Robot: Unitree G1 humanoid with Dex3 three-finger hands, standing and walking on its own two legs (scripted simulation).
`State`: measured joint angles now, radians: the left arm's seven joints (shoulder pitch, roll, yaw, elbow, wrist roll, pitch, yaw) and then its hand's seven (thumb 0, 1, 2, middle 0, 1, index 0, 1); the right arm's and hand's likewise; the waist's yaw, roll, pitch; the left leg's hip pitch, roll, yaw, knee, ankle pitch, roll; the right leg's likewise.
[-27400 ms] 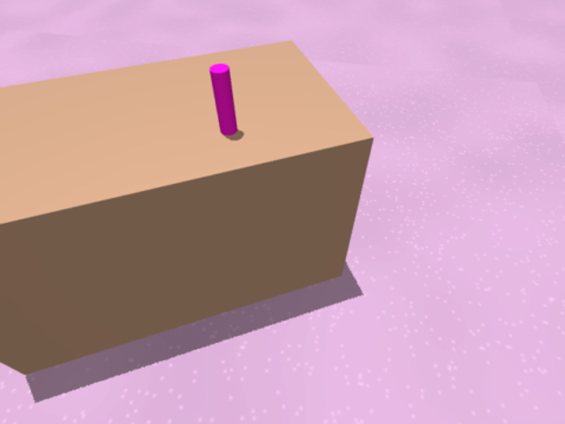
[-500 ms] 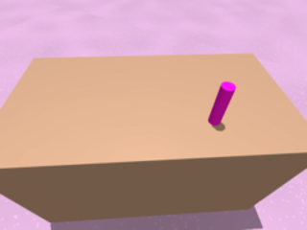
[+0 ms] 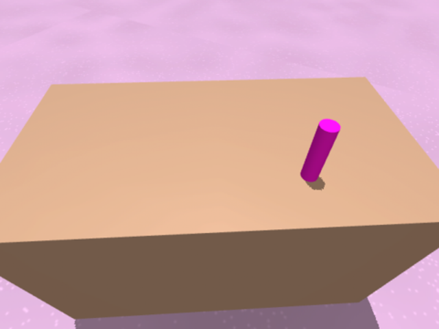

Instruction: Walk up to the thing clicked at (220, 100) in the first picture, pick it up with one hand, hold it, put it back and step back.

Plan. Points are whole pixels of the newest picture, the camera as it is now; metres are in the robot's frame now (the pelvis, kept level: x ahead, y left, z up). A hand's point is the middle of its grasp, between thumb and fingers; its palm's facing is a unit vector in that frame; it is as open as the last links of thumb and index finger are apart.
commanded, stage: stand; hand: right
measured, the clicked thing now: (318, 152) +0.51 -0.22 +0.01
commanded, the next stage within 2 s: none
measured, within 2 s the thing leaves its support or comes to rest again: neither
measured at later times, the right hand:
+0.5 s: hand out of the picture +0.07 -0.26 -0.15, palm faces -0.01 +0.94 -0.35, open 7.4 cm
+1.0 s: hand out of the picture +0.09 -0.26 -0.15, palm faces -0.02 +0.94 -0.35, open 7.3 cm
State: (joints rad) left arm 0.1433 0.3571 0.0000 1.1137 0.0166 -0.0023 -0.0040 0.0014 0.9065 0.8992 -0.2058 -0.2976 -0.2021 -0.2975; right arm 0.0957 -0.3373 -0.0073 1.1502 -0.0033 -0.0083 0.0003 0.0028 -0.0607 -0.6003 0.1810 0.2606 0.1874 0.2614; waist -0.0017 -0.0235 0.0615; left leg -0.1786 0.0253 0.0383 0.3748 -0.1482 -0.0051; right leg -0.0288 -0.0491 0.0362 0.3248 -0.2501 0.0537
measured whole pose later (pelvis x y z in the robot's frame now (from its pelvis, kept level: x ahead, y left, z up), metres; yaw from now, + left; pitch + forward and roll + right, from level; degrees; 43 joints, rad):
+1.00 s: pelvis +0.01 +0.00 +0.00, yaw +1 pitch -2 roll +0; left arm 0.14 0.36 0.00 1.09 0.02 0.00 -0.01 0.00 0.91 0.90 -0.21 -0.30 -0.20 -0.30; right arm 0.09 -0.34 -0.01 1.14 0.00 -0.01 0.00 0.01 -0.91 -0.90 0.20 0.30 0.21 0.30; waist 0.00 -0.02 0.06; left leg -0.18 0.02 0.02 0.37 -0.15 -0.01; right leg -0.02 -0.05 0.02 0.31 -0.25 0.05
